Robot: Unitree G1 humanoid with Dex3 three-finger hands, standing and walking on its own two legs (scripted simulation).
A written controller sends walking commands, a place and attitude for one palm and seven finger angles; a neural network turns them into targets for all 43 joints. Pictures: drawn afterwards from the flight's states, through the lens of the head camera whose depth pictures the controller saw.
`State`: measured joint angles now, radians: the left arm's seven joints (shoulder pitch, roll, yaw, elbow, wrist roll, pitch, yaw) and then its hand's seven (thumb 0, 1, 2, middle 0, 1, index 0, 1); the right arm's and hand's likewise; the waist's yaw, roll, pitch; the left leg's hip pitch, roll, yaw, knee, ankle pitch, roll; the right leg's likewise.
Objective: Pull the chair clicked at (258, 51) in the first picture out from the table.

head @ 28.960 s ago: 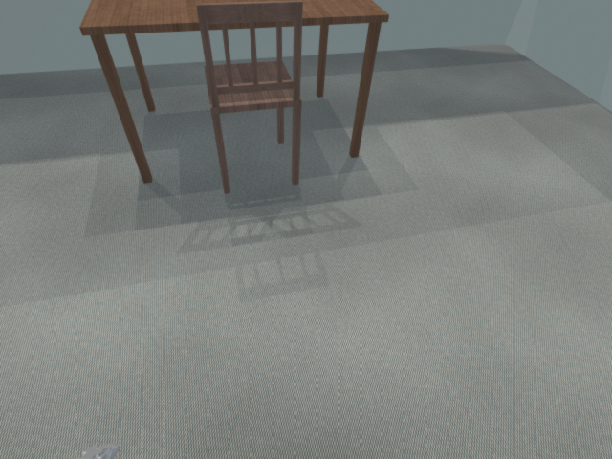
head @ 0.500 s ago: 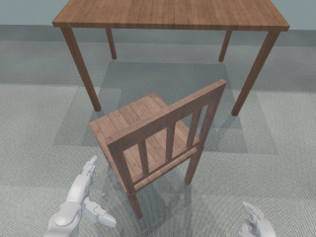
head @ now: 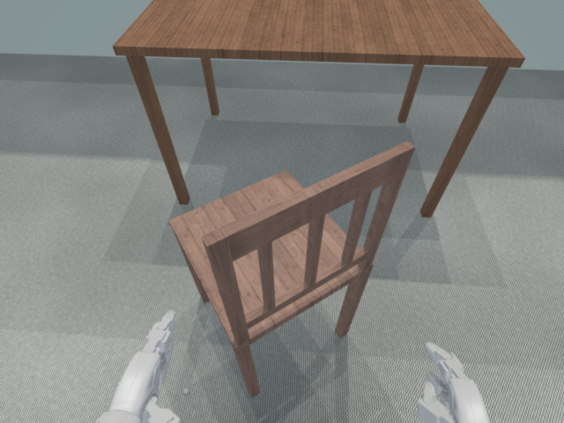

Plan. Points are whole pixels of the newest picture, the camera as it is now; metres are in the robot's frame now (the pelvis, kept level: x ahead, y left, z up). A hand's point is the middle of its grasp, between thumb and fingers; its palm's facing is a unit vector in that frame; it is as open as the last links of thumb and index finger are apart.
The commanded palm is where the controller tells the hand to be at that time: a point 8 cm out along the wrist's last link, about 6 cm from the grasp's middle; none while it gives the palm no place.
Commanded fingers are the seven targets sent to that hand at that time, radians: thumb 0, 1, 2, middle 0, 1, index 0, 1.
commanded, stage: draw the hand back to the body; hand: left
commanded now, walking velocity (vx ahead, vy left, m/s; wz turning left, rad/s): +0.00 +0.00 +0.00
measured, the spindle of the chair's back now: (313, 252) +0.42 -0.05 -0.06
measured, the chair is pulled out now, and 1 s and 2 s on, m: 0.54 0.54 0.54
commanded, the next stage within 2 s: step back with the hand held close in 1.54 s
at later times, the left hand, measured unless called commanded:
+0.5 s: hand (127, 348) +0.20 +0.17 +0.10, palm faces +0.07 -0.99 -0.15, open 17.3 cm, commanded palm +0.16 +0.23 +0.10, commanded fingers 0.00 -0.26 0.34 -0.04 -0.06 -0.04 -0.06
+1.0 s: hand (44, 291) +0.23 +0.24 +0.17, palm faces +0.38 -0.83 -0.40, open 11.7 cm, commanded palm +0.18 +0.28 +0.20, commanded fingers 0.00 0.65 0.78 -0.17 -0.25 -0.17 -0.25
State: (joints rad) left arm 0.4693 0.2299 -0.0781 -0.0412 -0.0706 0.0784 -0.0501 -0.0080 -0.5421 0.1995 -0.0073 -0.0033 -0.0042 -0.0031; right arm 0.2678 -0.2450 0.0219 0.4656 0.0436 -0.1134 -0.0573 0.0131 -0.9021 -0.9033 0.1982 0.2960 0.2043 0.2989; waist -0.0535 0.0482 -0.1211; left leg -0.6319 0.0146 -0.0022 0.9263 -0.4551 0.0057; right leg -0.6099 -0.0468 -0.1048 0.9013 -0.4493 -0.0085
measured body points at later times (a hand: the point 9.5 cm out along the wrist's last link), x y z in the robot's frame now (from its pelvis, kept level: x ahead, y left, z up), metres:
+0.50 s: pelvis +0.01 -0.01 +0.00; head +0.02 -0.03 +0.45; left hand +0.19 +0.22 +0.12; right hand +0.18 -0.25 -0.08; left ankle +0.00 +0.11 -0.69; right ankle +0.00 -0.11 -0.69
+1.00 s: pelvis +0.04 -0.01 +0.05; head +0.02 -0.03 +0.49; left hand +0.20 +0.28 +0.20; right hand +0.23 -0.23 -0.03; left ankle +0.00 +0.11 -0.69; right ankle +0.00 -0.11 -0.69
